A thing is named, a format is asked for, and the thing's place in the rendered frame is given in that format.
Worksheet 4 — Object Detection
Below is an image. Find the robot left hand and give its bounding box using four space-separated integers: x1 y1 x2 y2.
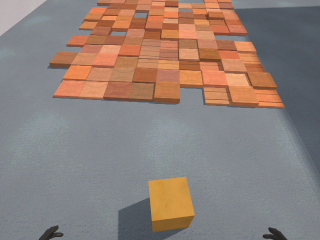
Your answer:
39 225 64 240

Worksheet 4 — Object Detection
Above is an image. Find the robot right hand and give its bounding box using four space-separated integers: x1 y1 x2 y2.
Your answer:
262 227 288 240

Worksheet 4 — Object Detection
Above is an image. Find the carton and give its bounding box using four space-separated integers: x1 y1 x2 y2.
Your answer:
148 177 195 232

